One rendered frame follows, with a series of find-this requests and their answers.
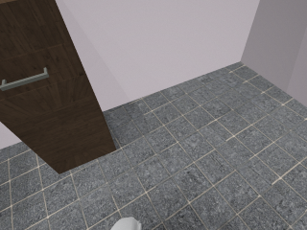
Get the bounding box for cabinet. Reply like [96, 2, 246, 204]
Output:
[0, 0, 116, 174]

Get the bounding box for handle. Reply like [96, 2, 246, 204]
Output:
[0, 67, 49, 91]

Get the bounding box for left robot thigh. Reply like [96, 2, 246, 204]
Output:
[110, 218, 142, 230]

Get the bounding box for drawer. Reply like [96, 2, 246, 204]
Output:
[0, 43, 78, 100]

